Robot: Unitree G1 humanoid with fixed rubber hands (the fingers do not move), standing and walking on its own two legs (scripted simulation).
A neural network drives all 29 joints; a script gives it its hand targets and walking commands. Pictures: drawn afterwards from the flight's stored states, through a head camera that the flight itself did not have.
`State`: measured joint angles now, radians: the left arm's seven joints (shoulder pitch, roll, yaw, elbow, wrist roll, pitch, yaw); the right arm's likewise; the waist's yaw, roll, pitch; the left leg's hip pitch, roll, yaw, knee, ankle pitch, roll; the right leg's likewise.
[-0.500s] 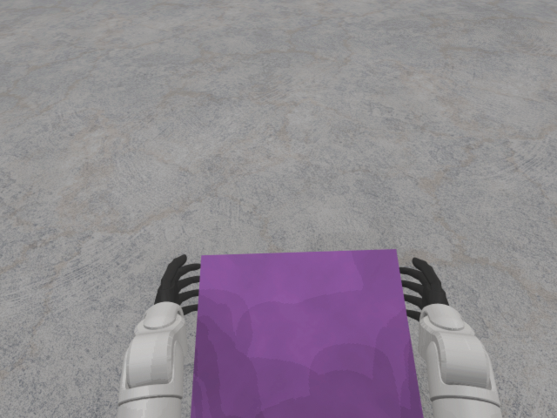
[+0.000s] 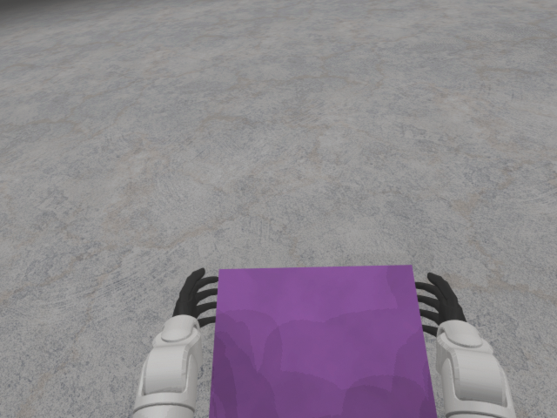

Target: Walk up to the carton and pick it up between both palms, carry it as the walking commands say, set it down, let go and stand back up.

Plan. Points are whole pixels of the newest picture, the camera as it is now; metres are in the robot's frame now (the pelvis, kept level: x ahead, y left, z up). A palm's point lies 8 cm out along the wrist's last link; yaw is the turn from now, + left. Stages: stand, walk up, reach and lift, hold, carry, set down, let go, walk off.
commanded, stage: hold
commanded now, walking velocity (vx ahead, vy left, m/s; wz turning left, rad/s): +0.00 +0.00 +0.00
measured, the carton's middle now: (315, 346) +0.26 -0.04 -0.07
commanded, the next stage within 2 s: set down in 0.26 s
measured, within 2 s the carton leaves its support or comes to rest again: neither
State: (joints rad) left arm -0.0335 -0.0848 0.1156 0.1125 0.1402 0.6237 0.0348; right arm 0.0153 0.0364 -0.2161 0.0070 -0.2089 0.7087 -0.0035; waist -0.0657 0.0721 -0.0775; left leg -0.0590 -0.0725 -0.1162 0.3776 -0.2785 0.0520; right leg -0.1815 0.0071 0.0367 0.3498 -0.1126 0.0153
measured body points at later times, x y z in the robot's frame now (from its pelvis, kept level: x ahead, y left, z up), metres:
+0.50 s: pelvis -0.05 -0.05 +0.00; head -0.09 -0.08 +0.44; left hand +0.28 +0.13 +0.04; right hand +0.25 -0.25 +0.01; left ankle -0.05 +0.09 -0.74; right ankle +0.03 -0.14 -0.75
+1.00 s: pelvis -0.04 -0.04 -0.03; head +0.04 -0.05 +0.42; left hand +0.30 +0.14 -0.07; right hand +0.27 -0.24 -0.09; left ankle -0.05 +0.09 -0.74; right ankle +0.03 -0.14 -0.74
